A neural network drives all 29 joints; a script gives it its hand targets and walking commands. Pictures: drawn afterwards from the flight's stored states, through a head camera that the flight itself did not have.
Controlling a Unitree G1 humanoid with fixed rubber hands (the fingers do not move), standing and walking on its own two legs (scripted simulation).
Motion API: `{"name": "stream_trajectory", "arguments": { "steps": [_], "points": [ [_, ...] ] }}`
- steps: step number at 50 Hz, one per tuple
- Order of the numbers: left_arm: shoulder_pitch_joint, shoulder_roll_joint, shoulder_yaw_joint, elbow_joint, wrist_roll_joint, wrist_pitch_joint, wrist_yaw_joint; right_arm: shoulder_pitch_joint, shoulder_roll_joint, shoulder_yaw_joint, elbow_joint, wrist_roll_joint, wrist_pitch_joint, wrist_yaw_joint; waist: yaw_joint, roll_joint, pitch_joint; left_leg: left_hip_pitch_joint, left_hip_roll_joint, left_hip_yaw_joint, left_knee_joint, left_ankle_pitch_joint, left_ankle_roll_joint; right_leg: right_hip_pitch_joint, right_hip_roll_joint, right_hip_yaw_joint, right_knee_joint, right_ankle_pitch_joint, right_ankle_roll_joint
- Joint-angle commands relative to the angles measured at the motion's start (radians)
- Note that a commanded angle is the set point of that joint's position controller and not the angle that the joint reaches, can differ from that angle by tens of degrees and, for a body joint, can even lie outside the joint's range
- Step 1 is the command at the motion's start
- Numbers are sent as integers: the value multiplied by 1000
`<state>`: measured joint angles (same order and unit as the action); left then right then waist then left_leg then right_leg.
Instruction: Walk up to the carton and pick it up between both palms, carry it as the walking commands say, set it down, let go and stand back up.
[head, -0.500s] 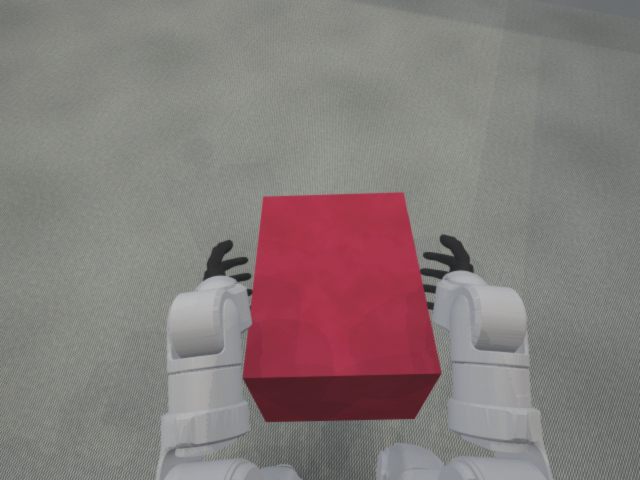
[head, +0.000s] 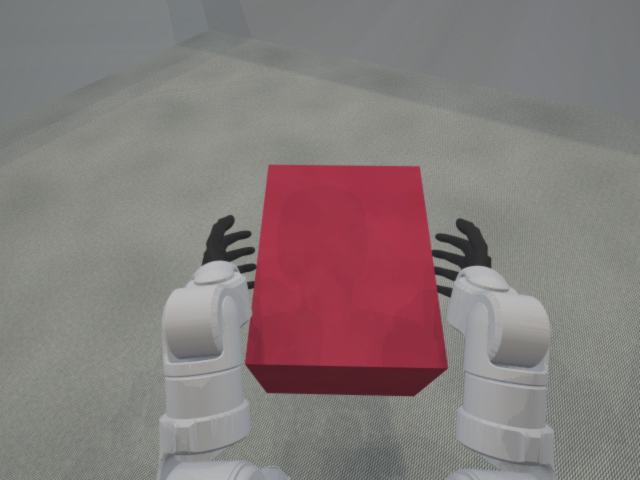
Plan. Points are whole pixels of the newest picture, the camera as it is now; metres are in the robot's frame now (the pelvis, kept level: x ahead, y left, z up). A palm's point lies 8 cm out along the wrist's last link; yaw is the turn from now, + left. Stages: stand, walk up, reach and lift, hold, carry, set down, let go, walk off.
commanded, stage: carry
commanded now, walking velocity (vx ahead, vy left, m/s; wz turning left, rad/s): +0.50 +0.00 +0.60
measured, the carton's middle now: (341, 281) +0.36 -0.01 +0.04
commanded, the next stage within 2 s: none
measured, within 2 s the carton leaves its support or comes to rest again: neither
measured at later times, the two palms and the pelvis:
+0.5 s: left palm (168, 171) +0.59 +0.28 +0.09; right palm (326, 142) +0.65 +0.00 +0.08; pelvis +0.30 +0.07 +0.01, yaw +16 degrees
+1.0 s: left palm (120, 147) +0.75 +0.45 +0.04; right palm (246, 114) +0.85 +0.18 +0.05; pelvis +0.51 +0.21 +0.00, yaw +20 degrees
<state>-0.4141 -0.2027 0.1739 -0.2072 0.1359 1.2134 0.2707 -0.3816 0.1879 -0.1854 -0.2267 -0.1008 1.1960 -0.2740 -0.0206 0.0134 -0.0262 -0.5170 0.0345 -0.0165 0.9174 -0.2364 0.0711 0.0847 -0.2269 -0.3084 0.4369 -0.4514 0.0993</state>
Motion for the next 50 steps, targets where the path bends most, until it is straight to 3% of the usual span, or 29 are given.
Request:
{"name": "stream_trajectory", "arguments": {
  "steps": [1,3,4,5,6,7,8,9,10,12,15,17,20,21,22,23,24,25,27,32,35,38,39,40,41,42,43,46,50],
  "points": [
    [-443,-898,-561,208,-382,42,-460,-618,936,711,98,425,65,426,17,-279,-89,-48,-17,278,-132,121,-12,8,-139,-156,-21,894,-96],
    [-507,-908,-560,196,-385,36,-453,-654,935,688,126,442,65,436,-4,-277,-179,129,-78,258,-197,113,27,-4,-126,-148,209,1027,-73],
    [-552,-909,-570,177,-389,36,-449,-632,932,664,162,441,60,441,-34,-154,-209,274,-129,175,-332,116,70,-101,-76,-115,448,894,-54],
    [-596,-928,-588,160,-389,35,-442,-647,946,653,183,455,60,450,-24,171,-210,366,-36,-227,-459,333,153,-289,64,-40,751,482,-17],
    [-589,-956,-618,195,-398,34,-442,-656,947,639,188,456,56,454,11,373,-211,578,77,-641,-507,674,246,-588,238,120,908,-116,-12],
    [-633,-977,-645,165,-416,19,-431,-660,985,641,169,477,42,455,4,344,-234,774,107,-702,-453,1040,282,-796,267,217,995,-220,-11],
    [-614,-996,-651,157,-414,11,-417,-636,1012,636,164,487,39,457,-4,229,-299,921,89,-589,-404,1214,245,-922,214,226,962,-207,-2],
    [-551,-1017,-648,158,-398,-5,-406,-627,1034,632,154,486,27,454,-5,175,-371,916,97,-518,-371,1178,193,-938,186,254,906,-185,-7],
    [-549,-1052,-652,126,-403,-21,-400,-644,1033,638,99,497,11,455,-1,163,-450,879,96,-449,-369,1046,158,-869,171,283,802,-134,-21],
    [-626,-1090,-704,-53,-453,-50,-382,-672,1050,658,-43,520,-23,445,-3,246,-584,891,85,-391,-419,847,144,-785,163,286,598,-86,-17],
    [-636,-1099,-733,-233,-483,-78,-371,-598,1053,703,-178,496,-63,415,-10,182,-603,814,124,-436,-478,805,170,-716,173,311,401,6,-10],
    [-603,-1076,-745,-313,-503,-85,-363,-560,1028,730,-270,480,-65,398,-2,151,-605,676,100,-380,-471,812,129,-523,188,300,223,224,-26],
    [-396,-1033,-721,-257,-465,-63,-357,-470,981,749,-304,472,-29,387,23,80,-665,386,1,-200,-287,854,26,-11,173,235,-35,493,-61],
    [-323,-1023,-717,-225,-450,-55,-359,-449,967,757,-307,468,-17,385,54,-5,-711,204,-25,-138,-136,628,-3,256,51,281,-100,608,-95],
    [-269,-1001,-720,-200,-439,-43,-360,-371,964,761,-281,456,0,388,40,-157,-737,-29,-64,-92,10,-56,-38,509,-208,442,-82,772,-151],
    [-238,-971,-713,-169,-428,-36,-364,-335,955,779,-240,458,13,389,43,-267,-779,-211,-53,-43,203,-280,-80,706,-406,576,9,1078,-214],
    [-238,-966,-698,-139,-402,-35,-367,-346,940,774,-198,456,26,400,49,-236,-723,-284,-24,-4,233,-338,-89,684,-406,542,50,1219,-227],
    [-225,-964,-700,-114,-387,-39,-374,-335,936,771,-148,444,32,407,59,-186,-656,-285,14,-38,216,-269,-81,554,-370,464,40,1083,-238],
    [-240,-952,-727,-69,-395,-28,-391,-280,939,766,-62,418,35,422,57,-98,-503,-300,8,16,216,-174,-78,446,-279,315,-18,1050,-180],
    [-311,-922,-635,83,-415,15,-443,-445,937,745,6,416,44,419,40,-246,-220,-191,-20,178,-55,0,-79,134,-117,40,-83,1075,-120],
    [-338,-907,-584,179,-395,39,-457,-503,918,714,43,415,54,411,33,-275,-144,-56,-46,228,-207,104,-74,1,-56,-79,-74,1011,-92],
    [-429,-896,-575,199,-391,42,-454,-571,926,691,79,434,65,420,28,-269,-156,41,-46,238,-271,132,-65,-56,-93,-73,58,934,-95],
    [-472,-899,-583,175,-399,37,-449,-589,932,686,75,452,62,426,8,-209,-201,171,-67,211,-349,221,-55,-111,-68,-76,169,867,-74],
    [-499,-898,-593,166,-404,39,-443,-591,916,674,93,452,60,430,-15,-73,-232,283,-62,113,-438,430,-24,-168,-4,-45,317,717,-41],
    [-531,-892,-598,149,-408,35,-436,-599,913,658,124,460,58,438,-17,170,-279,479,106,-154,-427,1155,57,-368,105,-19,569,293,15],
    [-558,-917,-604,164,-415,34,-427,-623,918,637,134,465,61,443,8,305,-315,651,223,-405,-398,1596,132,-543,244,106,720,-231,6],
    [-553,-964,-621,175,-417,29,-420,-600,943,609,154,462,60,450,20,224,-350,648,229,-445,-390,1598,132,-545,247,220,729,-252,-23],
    [-535,-1036,-657,97,-425,1,-404,-561,997,619,93,478,32,451,5,226,-479,781,184,-303,-393,1312,96,-677,199,235,605,-193,-22],
    [-649,-1084,-728,-148,-498,-38,-389,-631,1039,659,-157,511,-24,426,-1,207,-641,768,199,-279,-417,1100,137,-593,215,251,465,-99,-26]
  ]
}}
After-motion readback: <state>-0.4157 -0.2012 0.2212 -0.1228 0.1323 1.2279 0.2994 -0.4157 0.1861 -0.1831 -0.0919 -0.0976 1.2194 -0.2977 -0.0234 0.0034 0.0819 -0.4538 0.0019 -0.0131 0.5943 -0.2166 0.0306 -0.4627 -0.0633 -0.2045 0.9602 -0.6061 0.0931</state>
